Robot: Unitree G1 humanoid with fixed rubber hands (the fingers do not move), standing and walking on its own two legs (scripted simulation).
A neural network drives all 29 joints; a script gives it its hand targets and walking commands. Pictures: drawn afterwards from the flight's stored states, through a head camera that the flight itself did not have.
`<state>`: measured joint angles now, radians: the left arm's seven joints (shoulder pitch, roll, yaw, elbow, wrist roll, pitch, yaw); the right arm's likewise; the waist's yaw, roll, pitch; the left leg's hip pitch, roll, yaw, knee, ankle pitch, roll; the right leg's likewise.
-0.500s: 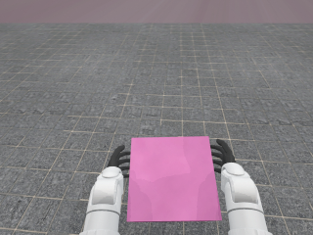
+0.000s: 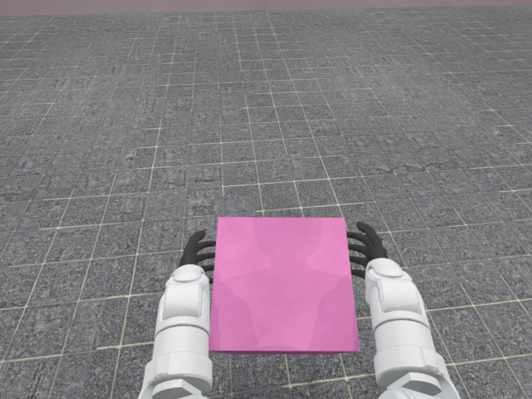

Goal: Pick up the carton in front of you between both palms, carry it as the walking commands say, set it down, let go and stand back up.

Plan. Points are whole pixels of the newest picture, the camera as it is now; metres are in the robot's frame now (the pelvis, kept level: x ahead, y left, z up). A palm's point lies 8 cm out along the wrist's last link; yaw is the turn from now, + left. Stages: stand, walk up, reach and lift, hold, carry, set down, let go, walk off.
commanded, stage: set down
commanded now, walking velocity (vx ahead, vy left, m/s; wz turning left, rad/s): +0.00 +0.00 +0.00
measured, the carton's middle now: (279, 293) +0.33 +0.02 -0.08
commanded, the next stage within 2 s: none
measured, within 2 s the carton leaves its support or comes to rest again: neither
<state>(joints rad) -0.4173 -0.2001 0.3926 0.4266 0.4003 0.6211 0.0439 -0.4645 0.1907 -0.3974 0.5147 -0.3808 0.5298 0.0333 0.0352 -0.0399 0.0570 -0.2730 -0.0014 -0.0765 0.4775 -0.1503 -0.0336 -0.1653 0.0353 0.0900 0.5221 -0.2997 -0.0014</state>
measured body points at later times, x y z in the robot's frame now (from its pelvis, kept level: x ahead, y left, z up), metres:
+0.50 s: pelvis -0.04 +0.03 -0.12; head +0.18 +0.06 +0.28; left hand +0.37 +0.19 -0.20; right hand +0.39 -0.10 -0.18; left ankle +0.07 +0.14 -0.73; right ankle -0.01 -0.12 -0.73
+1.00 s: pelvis -0.06 +0.01 -0.23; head +0.21 +0.05 +0.12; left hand +0.40 +0.22 -0.35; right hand +0.42 -0.08 -0.33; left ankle +0.07 +0.14 -0.73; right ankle -0.01 -0.13 -0.73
